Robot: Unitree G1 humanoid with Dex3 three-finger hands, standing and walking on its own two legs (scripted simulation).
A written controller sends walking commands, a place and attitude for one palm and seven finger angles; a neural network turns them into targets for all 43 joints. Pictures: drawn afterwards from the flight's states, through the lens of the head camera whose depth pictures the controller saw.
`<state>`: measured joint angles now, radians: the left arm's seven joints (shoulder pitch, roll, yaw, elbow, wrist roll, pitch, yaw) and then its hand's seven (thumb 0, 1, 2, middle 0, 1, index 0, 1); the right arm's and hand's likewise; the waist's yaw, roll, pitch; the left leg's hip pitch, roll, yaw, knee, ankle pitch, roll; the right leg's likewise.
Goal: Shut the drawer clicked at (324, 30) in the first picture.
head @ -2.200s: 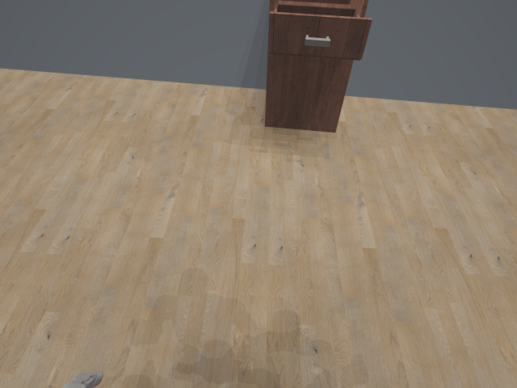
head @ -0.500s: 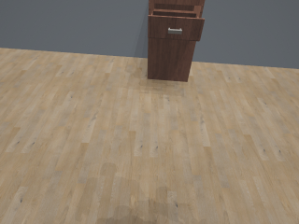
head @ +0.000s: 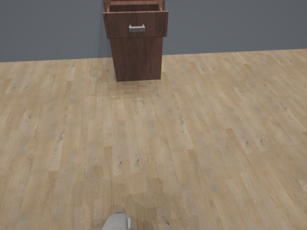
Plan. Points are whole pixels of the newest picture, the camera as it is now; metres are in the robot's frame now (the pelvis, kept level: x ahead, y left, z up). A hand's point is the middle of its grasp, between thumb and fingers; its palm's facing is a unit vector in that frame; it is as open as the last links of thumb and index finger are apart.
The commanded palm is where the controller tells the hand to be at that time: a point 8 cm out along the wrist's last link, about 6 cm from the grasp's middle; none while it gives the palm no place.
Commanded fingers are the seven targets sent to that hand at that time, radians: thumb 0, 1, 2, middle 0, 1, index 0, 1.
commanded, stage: walk to a spot facing it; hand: left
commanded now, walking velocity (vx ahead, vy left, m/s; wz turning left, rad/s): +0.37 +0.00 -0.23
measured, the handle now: (136, 27) +1.27 +0.20 -0.07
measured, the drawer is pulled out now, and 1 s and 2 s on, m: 0.30 0.30 0.30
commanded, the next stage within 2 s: turn to face it in 1.46 s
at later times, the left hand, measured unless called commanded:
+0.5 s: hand (92, 176) +0.31 +0.24 -0.17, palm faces -0.13 -0.98 -0.16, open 7.4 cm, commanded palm none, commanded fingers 0.00 0.90 0.90 -0.20 -0.30 -0.20 -0.30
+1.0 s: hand (118, 134) +0.50 +0.18 -0.18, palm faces -0.20 -0.96 -0.20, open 7.2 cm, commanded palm none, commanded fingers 0.00 0.90 0.90 -0.20 -0.30 -0.20 -0.30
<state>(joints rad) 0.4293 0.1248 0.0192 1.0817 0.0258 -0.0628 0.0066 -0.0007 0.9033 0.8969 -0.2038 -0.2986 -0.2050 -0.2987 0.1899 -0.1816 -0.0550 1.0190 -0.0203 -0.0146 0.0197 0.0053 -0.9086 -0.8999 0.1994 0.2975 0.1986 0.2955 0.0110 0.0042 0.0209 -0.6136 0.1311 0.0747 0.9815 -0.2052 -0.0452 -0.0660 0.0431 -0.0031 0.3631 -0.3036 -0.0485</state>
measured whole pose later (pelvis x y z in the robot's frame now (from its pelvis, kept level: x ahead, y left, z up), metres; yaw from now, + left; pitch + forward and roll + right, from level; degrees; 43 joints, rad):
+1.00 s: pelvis +0.42 +0.01 +0.00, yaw -15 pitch -1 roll -2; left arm 0.27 0.19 0.06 1.07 0.03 -0.06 0.01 -0.02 0.94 0.90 -0.20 -0.30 -0.20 -0.30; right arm 0.26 -0.17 -0.07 1.04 -0.03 -0.02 0.01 0.02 -0.95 -0.90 0.20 0.30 0.20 0.30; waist -0.02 0.02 0.00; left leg -0.51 0.17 0.11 0.81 -0.25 -0.03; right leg -0.14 0.00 -0.14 0.42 -0.27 -0.01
